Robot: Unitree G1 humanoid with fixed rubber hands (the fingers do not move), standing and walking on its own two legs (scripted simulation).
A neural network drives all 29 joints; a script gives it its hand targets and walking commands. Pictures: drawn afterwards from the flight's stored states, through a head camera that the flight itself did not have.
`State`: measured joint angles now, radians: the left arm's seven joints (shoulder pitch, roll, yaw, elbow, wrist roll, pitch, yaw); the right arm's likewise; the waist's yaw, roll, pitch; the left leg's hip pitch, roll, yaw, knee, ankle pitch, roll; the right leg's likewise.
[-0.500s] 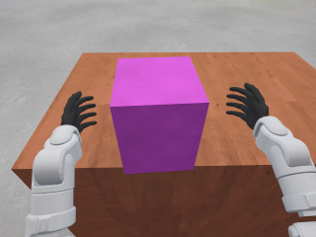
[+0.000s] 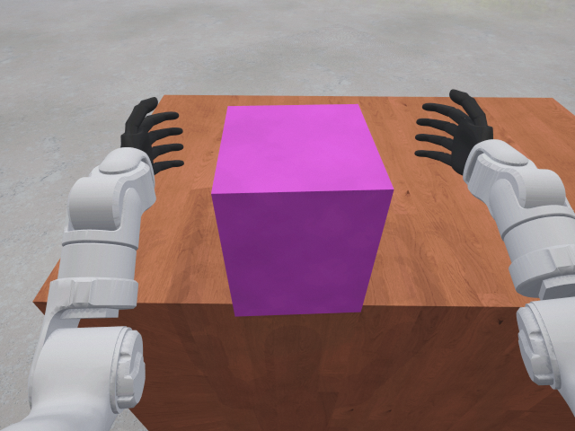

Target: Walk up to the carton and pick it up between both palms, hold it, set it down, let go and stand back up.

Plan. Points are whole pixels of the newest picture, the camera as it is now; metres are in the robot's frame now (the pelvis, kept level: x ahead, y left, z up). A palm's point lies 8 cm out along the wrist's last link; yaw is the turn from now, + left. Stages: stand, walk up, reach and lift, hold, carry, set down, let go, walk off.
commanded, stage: reach and lift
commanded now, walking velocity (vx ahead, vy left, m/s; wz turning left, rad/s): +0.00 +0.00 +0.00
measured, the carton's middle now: (295, 211) +0.44 -0.01 +0.11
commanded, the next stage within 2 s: none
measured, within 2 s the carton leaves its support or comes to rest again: neither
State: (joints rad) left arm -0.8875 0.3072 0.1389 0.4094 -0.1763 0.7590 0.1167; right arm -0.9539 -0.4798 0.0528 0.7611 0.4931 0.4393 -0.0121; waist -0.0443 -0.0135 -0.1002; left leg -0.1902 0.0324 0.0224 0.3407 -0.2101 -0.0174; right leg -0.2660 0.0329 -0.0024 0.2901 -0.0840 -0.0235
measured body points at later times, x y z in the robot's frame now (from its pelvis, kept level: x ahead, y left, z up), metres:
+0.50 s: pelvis +0.01 +0.01 +0.00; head +0.02 +0.01 +0.45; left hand +0.47 +0.18 +0.25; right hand +0.46 -0.23 +0.25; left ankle -0.03 +0.13 -0.75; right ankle +0.04 -0.10 -0.75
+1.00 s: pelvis +0.00 +0.00 +0.00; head +0.03 +0.01 +0.45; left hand +0.46 +0.17 +0.16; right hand +0.46 -0.21 +0.16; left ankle -0.03 +0.13 -0.75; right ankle +0.04 -0.10 -0.75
